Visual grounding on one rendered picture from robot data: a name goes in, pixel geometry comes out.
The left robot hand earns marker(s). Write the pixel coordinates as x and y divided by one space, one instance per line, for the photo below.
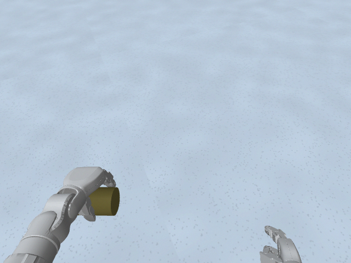
89 179

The right robot hand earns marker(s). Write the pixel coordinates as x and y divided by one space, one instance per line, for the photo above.
286 248

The left robot arm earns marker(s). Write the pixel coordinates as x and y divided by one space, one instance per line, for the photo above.
45 233

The can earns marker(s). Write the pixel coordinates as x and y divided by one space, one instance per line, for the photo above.
105 201

